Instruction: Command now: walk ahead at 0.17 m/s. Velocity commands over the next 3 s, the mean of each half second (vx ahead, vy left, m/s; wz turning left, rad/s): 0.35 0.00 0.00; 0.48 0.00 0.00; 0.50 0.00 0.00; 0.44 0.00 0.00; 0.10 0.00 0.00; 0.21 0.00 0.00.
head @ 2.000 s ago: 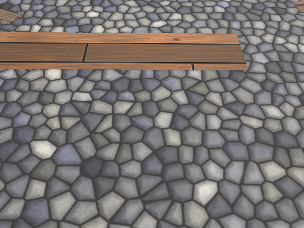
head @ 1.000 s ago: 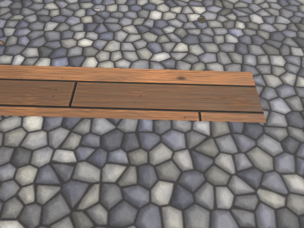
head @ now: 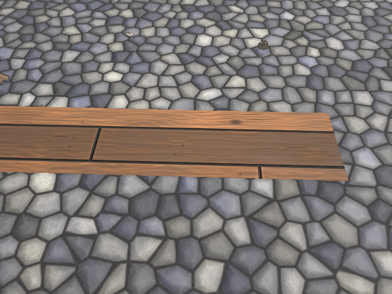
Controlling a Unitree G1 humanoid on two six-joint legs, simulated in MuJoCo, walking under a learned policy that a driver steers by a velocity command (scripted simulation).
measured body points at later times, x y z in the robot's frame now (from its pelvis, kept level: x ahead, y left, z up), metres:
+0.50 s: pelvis +0.16 +0.04 +0.01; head +0.18 +0.05 +0.46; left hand +0.35 +0.28 -0.11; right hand +0.08 -0.19 -0.13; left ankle +0.05 +0.13 -0.73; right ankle +0.33 -0.13 -0.68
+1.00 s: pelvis +0.46 -0.02 +0.01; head +0.47 -0.02 +0.46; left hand +0.45 +0.24 -0.13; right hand +0.61 -0.28 -0.10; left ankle +0.61 +0.16 -0.66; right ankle +0.43 -0.10 -0.73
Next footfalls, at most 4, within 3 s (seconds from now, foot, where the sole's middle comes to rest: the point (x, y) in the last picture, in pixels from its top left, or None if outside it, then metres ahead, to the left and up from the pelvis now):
0.68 right None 0.47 -0.11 -0.77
1.24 left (169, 226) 0.78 0.14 -0.77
1.78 right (227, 162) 1.10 -0.10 -0.77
2.22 left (176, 139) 1.23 0.12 -0.77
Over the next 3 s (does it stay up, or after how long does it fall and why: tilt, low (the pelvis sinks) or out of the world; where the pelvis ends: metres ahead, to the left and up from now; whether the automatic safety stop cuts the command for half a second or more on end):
stays up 1.21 0.04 0.00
